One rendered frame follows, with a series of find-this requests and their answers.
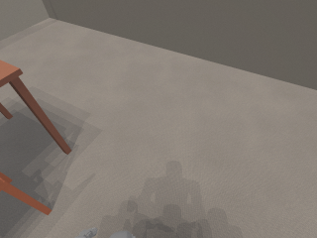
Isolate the table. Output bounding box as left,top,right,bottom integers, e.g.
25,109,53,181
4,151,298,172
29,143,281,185
0,60,71,155

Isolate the chair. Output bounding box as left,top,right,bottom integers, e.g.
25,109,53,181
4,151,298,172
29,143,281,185
0,172,52,215

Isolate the left robot hand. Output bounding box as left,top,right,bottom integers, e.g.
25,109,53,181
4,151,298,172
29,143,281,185
75,227,98,238

